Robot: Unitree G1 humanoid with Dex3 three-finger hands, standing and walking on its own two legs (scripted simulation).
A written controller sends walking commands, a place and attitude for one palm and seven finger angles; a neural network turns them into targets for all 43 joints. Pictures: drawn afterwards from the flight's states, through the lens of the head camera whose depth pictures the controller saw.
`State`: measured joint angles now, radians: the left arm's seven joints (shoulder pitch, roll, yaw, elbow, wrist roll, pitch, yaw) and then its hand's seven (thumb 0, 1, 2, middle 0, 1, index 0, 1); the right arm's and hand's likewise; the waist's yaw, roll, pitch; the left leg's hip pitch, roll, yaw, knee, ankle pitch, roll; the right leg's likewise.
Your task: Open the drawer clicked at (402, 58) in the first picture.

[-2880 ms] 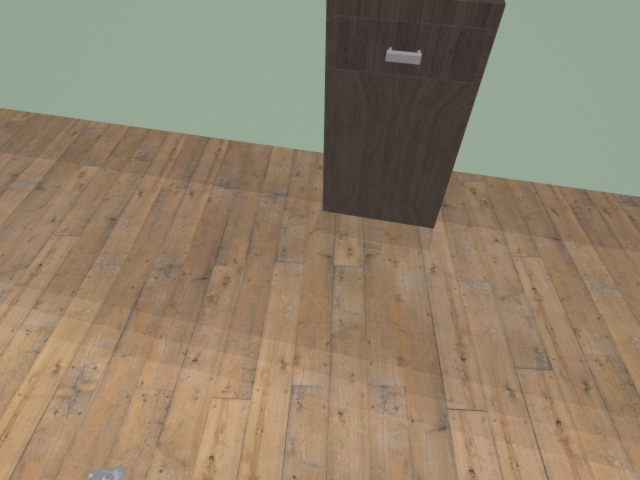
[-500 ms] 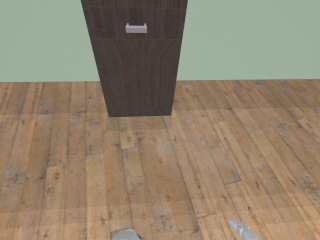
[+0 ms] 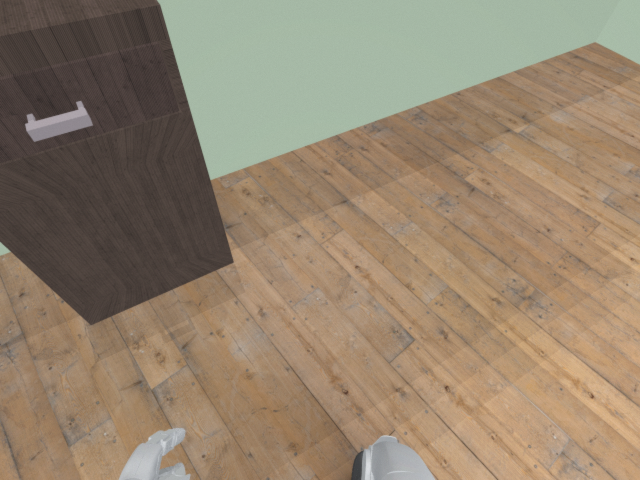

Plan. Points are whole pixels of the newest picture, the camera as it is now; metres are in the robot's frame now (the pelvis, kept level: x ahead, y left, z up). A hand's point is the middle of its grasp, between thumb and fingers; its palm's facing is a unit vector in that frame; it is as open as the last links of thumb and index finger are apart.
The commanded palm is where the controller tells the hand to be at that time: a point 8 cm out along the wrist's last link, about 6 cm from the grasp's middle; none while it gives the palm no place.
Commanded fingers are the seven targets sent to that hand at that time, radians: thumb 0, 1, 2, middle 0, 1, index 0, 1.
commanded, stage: turn to face it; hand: left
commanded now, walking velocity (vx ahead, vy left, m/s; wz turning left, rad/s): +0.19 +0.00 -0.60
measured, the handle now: (58, 118) +0.75 +0.51 -0.01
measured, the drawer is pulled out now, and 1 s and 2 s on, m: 0.00 0.00 0.00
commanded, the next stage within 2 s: take the last steps up to it in 1.12 s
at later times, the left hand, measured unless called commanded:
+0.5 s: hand (191, 426) +0.22 +0.20 -0.19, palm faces +0.10 -0.98 -0.16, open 7.3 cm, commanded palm none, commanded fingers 0.00 0.90 0.90 -0.20 -0.30 -0.20 -0.30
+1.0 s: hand (180, 421) +0.22 +0.20 -0.15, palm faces +0.31 -0.91 -0.28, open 7.4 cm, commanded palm none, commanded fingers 0.00 0.90 0.90 -0.20 -0.30 -0.20 -0.30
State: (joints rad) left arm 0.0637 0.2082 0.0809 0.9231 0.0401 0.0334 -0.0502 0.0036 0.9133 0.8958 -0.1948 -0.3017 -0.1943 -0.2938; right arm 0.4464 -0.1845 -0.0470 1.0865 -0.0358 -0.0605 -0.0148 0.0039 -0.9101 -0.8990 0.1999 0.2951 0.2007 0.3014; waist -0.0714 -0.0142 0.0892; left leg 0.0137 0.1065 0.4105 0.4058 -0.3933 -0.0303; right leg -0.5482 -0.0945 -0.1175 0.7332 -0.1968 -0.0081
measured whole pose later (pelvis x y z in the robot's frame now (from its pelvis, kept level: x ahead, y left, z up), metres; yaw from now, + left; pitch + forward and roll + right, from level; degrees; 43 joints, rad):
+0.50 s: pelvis +0.16 +0.01 -0.01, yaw +3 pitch -1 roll -2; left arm 0.20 0.20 0.05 0.98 0.02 0.02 0.03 0.00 0.92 0.89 -0.20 -0.30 -0.20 -0.29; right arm 0.21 -0.17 -0.03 0.99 -0.03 0.01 0.01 0.00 -0.92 -0.90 0.20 0.30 0.20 0.30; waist -0.01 -0.04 0.03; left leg -0.39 0.04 0.11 0.69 -0.28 0.07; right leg -0.27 -0.06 -0.16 0.79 -0.51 0.03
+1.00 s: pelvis +0.18 -0.03 +0.00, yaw +17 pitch +1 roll +0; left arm 0.17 0.22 0.06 0.89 0.01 0.02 0.03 0.00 0.91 0.90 -0.20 -0.30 -0.20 -0.29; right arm 0.22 -0.23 -0.08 0.94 -0.02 0.05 0.01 0.00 -0.90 -0.90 0.20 0.30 0.20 0.30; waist -0.03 0.02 0.03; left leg -0.37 -0.09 -0.10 0.53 -0.17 0.03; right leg -0.27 -0.03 -0.01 0.56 -0.33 0.05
